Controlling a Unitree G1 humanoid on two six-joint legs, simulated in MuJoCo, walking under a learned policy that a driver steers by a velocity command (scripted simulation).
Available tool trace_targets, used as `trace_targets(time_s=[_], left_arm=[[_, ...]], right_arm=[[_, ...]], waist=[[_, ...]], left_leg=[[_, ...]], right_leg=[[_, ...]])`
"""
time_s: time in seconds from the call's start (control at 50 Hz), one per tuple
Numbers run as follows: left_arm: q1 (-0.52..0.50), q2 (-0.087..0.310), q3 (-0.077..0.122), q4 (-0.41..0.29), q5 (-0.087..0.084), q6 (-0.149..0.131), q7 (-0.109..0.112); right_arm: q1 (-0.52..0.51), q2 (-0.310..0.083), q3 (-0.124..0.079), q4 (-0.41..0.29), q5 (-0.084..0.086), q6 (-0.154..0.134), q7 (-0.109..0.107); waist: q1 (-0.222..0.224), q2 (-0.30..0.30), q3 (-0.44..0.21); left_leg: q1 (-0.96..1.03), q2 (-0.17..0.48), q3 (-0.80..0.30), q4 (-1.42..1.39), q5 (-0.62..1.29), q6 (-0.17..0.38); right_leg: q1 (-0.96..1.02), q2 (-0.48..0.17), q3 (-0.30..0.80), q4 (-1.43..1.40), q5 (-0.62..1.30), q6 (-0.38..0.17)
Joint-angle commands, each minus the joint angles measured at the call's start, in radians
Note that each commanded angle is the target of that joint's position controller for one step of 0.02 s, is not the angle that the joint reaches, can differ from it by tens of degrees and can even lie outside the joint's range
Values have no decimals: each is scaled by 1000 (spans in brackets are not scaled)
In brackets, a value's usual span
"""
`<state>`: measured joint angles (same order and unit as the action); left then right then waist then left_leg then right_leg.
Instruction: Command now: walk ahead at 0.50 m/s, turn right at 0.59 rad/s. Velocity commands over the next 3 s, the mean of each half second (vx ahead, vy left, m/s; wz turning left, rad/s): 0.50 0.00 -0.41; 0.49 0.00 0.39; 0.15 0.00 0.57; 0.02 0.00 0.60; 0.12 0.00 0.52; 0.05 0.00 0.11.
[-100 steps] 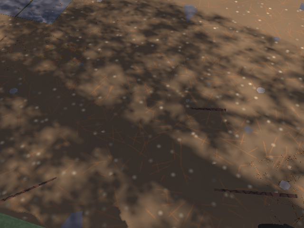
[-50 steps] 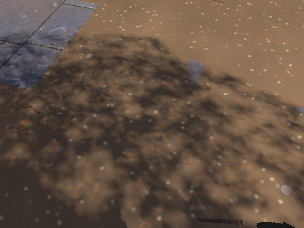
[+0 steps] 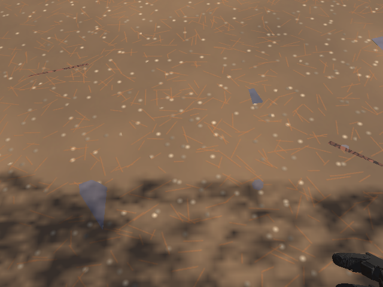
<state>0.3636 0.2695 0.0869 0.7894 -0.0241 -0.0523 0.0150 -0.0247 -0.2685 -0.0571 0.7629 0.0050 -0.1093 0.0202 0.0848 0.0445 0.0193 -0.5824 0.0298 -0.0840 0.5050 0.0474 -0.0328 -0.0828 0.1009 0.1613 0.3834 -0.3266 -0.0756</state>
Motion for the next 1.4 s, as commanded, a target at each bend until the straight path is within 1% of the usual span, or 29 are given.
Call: trace_targets(time_s=[0.02, 0.06, 0.08, 0.1, 0.12, 0.14, 0.16, 0.2, 0.34, 0.48, 0.52, 0.56, 0.58, 0.6, 0.62, 0.66, 0.7, 0.78, 0.94, 1.0, 1.04, 1.06, 1.08, 1.1, 1.12, 1.14, 1.16, 1.24, 1.4], left_arm=[[13, 156, 39, -47, 1, 2, 12], [-19, 123, 27, -66, 4, 7, 11], [-35, 73, 6, -91, 19, 4, 6], [110, 9, -12, -115, -10, -6, 6], [121, 103, -2, -98, -21, -8, 9], [20, 167, 15, -106, -17, -3, 8], [-41, 167, 17, -119, -7, 3, 9], [-76, 136, 21, -138, 2, 8, 0], [-153, 43, -9, -186, 9, 17, -13], [-369, 59, -21, -239, 1, -27, -52], [-312, 97, -5, -228, 1, -34, -52], [-62, 185, 40, -159, 21, -35, -34], [87, 275, 61, -145, 45, -26, -16], [91, 280, 54, -143, 48, -22, -20], [49, 194, 30, -141, 36, -23, -25], [-62, 119, 5, -132, 25, -31, -30], [-144, 77, -3, -123, 32, -47, -34], [-158, 100, 14, -85, 41, -69, -19], [-92, 172, 40, -27, 20, -43, 4], [-104, 209, 50, -23, 1, -14, 15], [-134, 220, 52, -34, -17, 3, 21], [-102, 192, 41, -33, -8, -2, 19], [-23, 57, 2, -70, 63, -13, 10], [45, 87, -11, -75, 46, -32, 1], [-79, 162, 7, -85, 6, -37, -2], [-143, 152, 2, -109, -1, -35, 5], [-156, 147, 2, -94, 18, -27, 21], [-124, 144, 9, -97, 37, 18, 33], [-246, 114, -5, -131, 32, 38, 29]], right_arm=[[-61, -123, -33, -84, 6, -32, 8], [103, -162, -54, -45, -4, -43, 2], [262, -215, -69, -29, -21, -45, -6], [376, -289, -90, 6, -30, -29, -6], [364, -204, -69, -1, -4, -23, 0], [314, -135, -51, -18, 1, -15, -4], [260, -117, -42, -26, -8, -6, -6], [211, -87, -29, -15, -22, -2, -9], [263, -142, -45, 43, -5, -14, -5], [366, -208, -50, 85, 30, 26, -5], [362, -221, -51, 95, 35, 37, -10], [359, -165, -28, 91, 26, 36, -13], [375, -67, 3, 52, -8, 27, -12], [440, -46, 13, 41, 20, 12, -12], [396, -146, -16, 46, 45, 10, -11], [314, -140, -22, 32, 37, 20, -14], [332, -117, -28, 39, 27, 48, -15], [285, -71, -23, 9, 23, 79, -14], [56, -51, -5, -84, 12, 75, 33], [72, -88, -23, -113, 1, 75, 47], [268, -154, -62, -72, 5, 74, 43], [377, -224, -93, -48, 1, 79, 22], [367, -343, -109, -53, -2, 91, -2], [347, -344, -97, -119, -16, 79, 10], [343, -279, -84, -131, -12, 74, 20], [290, -235, -74, -126, 4, 68, 19], [234, -197, -64, -130, 15, 69, 13], [167, -184, -60, -159, -15, 80, -8], [169, -203, -66, -179, 5, 129, -52]], waist=[[-37, -167, -11], [-122, -177, -93], [-194, -97, -229], [-141, 243, -374], [-149, 220, -336], [-172, 113, -200], [-158, 37, -118], [-112, 48, -38], [-105, 10, -13], [-157, 39, 34], [-101, 63, 5], [28, 35, -164], [62, -154, -328], [25, -347, -431], [33, -235, -302], [-19, -159, -124], [-78, -177, -55], [-104, -116, -5], [-34, -83, 80], [-65, -122, 33], [-174, -117, -86], [-223, -49, -155], [-114, 248, -225], [-116, 199, -481], [-179, 31, -455], [-156, 6, -317], [-124, -47, -218], [-49, 7, -166], [-88, 66, -144]], left_leg=[[108, -27, 13, -38, -83, 26], [348, -19, 28, -82, -91, 75], [613, 134, -109, -47, -124, 138], [969, 367, -562, -122, -322, 300], [960, 398, -701, -184, -531, 296], [835, 356, -548, -203, -542, 250], [700, 316, -410, -218, -432, 221], [520, 251, -241, -268, -260, 204], [470, 223, -8, -365, -30, 249], [519, 220, 4, -303, 5, 215], [533, 234, -13, -228, 67, 189], [397, 142, 62, 89, 138, 124], [116, 47, 125, 450, -227, 59], [-97, -41, 31, 690, -648, 42], [-188, 14, -30, 784, -608, 43], [-182, 83, 1, 743, -452, 49], [-89, 119, -12, 682, -357, 40], [-114, 121, -23, 593, -235, 15], [-94, 86, 81, 198, -43, 53], [1, 18, 155, 148, -150, 91], [259, -74, 202, 61, -119, 138], [486, -68, 138, 3, 92, 174], [768, 183, -210, 91, 603, 283], [931, 365, -629, -9, 499, 491], [886, 316, -537, -72, 413, 444], [763, 266, -420, -89, 309, 395], [622, 222, -352, -108, 252, 354], [333, 162, -253, -163, 298, 328], [296, 84, -300, -170, -158, 253]], right_leg=[[-21, -256, 235, -5, 273, -118], [-52, -192, 218, 146, 379, -77], [-180, -131, 143, 409, 285, -38], [-549, 10, 15, 747, -189, 37], [-689, -64, 38, 899, -263, 46], [-729, -104, 27, 940, -174, 52], [-700, -142, -12, 927, -99, 57], [-627, -199, -19, 844, -20, 53], [-612, -219, -58, 554, 163, 66], [-474, -155, -159, 188, 255, 66], [-353, -130, -166, 114, 229, 42], [65, -161, -138, 100, 274, -18], [384, -417, 156, 121, 266, -100], [466, -558, 523, -22, 115, -211], [370, -517, 439, -51, 36, -185], [141, -430, 191, -106, 83, -131], [-16, -382, 52, -183, 178, -113], [-60, -386, -105, -250, 332, -125], [42, -385, -322, -230, 407, -73], [108, -391, -361, -64, 791, -35], [86, -343, -389, 221, 955, 14], [-52, -289, -403, 465, 754, 77], [-401, -151, -383, 829, -239, 148], [-557, -47, -139, 1072, -442, 171], [-600, -95, -56, 1081, -350, 148], [-644, -125, -73, 1007, -251, 130], [-630, -163, -74, 939, -183, 132], [-457, -163, -76, 780, -99, 133], [-451, -106, -50, 464, 76, 168]])
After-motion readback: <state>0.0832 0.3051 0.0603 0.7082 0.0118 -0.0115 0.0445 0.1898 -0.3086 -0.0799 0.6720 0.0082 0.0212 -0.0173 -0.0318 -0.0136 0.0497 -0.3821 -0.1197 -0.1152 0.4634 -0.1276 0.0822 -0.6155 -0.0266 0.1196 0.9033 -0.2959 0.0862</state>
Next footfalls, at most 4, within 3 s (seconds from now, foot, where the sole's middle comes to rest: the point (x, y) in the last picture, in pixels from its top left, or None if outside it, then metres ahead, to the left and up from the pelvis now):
0.08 left None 0.23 0.14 -0.78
0.56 right None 0.43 -0.18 -0.78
1.06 left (206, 220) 0.71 0.08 -0.78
1.56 right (258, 201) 0.80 -0.12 -0.78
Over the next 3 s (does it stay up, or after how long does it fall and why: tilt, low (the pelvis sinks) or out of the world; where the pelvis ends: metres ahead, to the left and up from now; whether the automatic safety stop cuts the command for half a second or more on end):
stays up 0.72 0.08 -0.01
